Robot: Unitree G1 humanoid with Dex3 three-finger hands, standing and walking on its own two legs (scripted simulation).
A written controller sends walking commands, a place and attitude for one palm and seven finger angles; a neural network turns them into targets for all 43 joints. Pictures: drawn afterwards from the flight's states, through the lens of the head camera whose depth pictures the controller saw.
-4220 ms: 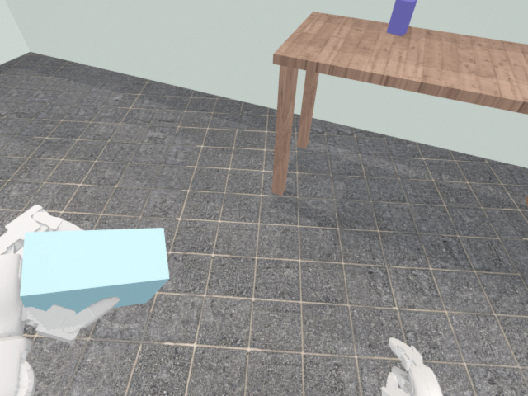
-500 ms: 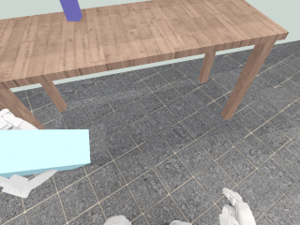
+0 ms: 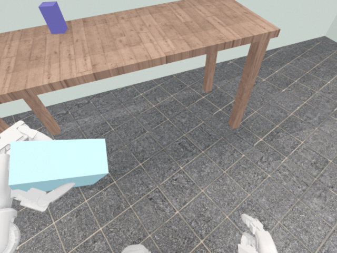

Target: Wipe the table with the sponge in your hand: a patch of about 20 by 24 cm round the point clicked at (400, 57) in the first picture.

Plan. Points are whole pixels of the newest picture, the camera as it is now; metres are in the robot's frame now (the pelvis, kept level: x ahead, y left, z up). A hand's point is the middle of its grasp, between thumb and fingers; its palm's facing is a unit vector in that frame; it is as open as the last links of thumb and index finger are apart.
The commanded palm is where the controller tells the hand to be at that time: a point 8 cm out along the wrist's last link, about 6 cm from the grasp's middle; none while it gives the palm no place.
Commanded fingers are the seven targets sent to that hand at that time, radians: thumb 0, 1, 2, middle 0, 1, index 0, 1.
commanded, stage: take the last steps up to it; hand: left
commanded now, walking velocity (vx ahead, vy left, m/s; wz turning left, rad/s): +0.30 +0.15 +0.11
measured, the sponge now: (74, 165) +0.24 +0.18 +0.15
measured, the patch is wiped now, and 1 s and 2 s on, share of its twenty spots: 0.00 0.00 0.00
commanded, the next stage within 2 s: none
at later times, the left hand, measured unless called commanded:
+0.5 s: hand (5, 165) +0.22 +0.28 +0.18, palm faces +0.47 -0.80 -0.37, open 9.9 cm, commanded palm +0.17 +0.32 +0.19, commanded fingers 0.00 0.10 1.30 -1.20 -1.60 -1.20 -1.60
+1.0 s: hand (9, 121) +0.33 +0.34 +0.17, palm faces +0.41 -0.79 -0.45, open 9.9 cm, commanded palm +0.27 +0.39 +0.19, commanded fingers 0.00 0.10 1.30 -1.20 -1.60 -1.20 -1.60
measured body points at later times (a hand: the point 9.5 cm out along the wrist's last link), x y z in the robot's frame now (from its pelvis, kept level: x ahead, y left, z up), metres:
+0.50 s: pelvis +0.02 +0.04 +0.00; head +0.03 +0.04 +0.45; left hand +0.19 +0.32 +0.20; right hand +0.21 -0.21 -0.07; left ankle +0.02 +0.16 -0.73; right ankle +0.02 -0.07 -0.72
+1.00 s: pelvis +0.12 +0.10 +0.00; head +0.17 +0.11 +0.44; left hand +0.30 +0.38 +0.20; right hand +0.29 -0.16 -0.09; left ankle +0.18 +0.23 -0.73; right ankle +0.09 -0.05 -0.73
